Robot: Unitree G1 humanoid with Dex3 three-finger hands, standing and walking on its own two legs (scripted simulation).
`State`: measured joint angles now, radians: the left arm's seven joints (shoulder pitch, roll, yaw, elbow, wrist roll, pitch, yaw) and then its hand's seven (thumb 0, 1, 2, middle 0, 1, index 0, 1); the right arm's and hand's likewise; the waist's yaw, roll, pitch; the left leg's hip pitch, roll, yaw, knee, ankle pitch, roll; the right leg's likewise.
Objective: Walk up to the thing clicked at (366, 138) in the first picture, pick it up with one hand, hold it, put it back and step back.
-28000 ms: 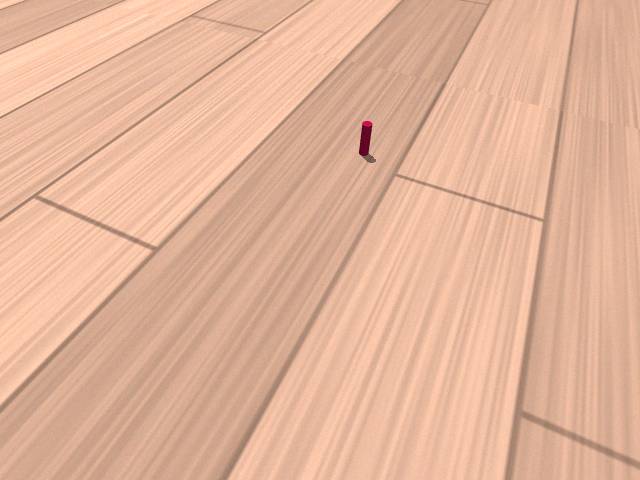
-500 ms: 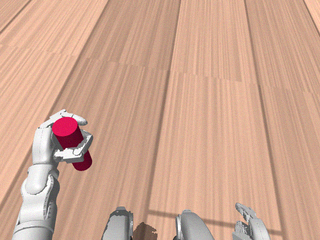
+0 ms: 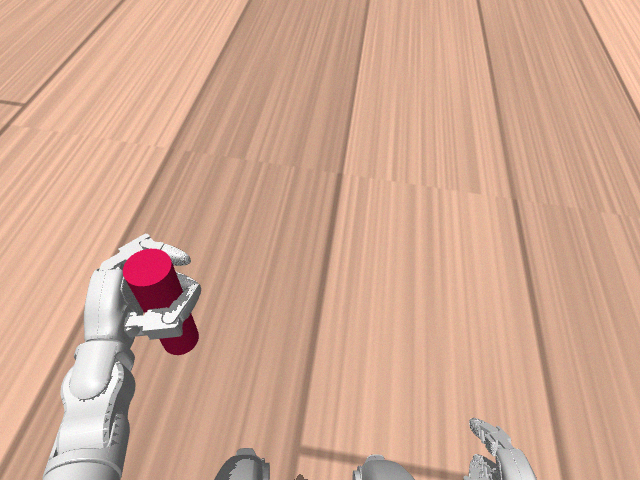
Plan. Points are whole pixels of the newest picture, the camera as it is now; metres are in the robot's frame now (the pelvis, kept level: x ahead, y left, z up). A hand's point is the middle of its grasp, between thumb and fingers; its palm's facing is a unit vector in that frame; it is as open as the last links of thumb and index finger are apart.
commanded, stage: lift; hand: left
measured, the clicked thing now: (166, 307) +0.34 +0.19 +0.00
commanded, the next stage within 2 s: hold in 0.38 s
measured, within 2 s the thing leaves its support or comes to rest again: neither
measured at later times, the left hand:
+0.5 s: hand (178, 280) +0.34 +0.16 +0.06, palm faces +0.03 -1.00 +0.01, open 6.7 cm
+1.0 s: hand (172, 278) +0.33 +0.16 +0.08, palm faces +0.04 -1.00 +0.01, open 6.7 cm
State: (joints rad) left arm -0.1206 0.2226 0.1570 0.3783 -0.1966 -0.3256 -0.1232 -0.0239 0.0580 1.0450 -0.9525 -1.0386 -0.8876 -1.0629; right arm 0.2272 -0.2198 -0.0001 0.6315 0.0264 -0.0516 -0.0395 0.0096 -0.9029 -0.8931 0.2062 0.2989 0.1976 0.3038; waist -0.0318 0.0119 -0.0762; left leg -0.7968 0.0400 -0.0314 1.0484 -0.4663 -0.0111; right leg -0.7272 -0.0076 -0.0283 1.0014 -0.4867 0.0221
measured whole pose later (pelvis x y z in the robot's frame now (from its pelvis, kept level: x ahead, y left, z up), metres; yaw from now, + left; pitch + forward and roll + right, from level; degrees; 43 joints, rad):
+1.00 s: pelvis +0.01 -0.01 +0.03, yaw +0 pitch +7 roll -1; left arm -0.11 0.20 0.15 0.40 -0.20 -0.32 -0.14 -0.02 0.06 1.05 -0.95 -1.04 -0.89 -1.06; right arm 0.22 -0.22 -0.01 0.66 0.02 -0.03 -0.04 0.01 -0.90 -0.90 0.21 0.30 0.20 0.30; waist -0.02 0.01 -0.04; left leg -0.57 0.04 -0.02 0.86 -0.40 -0.02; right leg -0.51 -0.01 -0.02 0.83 -0.43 0.01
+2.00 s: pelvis +0.01 -0.01 +0.03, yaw +0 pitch +6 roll -1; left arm -0.13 0.20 0.14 0.43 -0.20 -0.34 -0.14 -0.02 0.06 1.04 -0.95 -1.04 -0.89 -1.07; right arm 0.23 -0.22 -0.01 0.67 0.02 -0.04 -0.03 0.01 -0.90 -0.90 0.21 0.30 0.20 0.30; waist -0.02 0.01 -0.03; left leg -0.54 0.04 -0.02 0.83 -0.39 -0.02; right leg -0.48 -0.01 -0.02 0.79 -0.42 0.02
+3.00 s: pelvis +0.01 -0.01 +0.03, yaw +0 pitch +6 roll -1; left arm -0.14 0.20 0.15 0.45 -0.19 -0.34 -0.13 -0.02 0.06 1.04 -0.95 -1.05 -0.88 -1.07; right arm 0.23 -0.22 -0.01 0.67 0.02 -0.03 -0.03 0.01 -0.90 -0.90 0.21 0.30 0.20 0.30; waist -0.02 0.01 -0.03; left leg -0.55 0.04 -0.02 0.84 -0.39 -0.02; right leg -0.49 -0.01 -0.02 0.80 -0.41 0.02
